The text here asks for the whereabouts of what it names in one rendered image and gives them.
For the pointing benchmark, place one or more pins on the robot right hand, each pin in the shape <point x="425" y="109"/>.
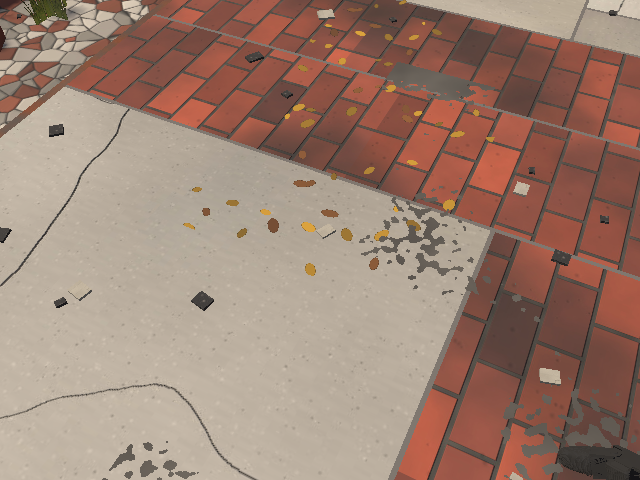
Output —
<point x="615" y="463"/>

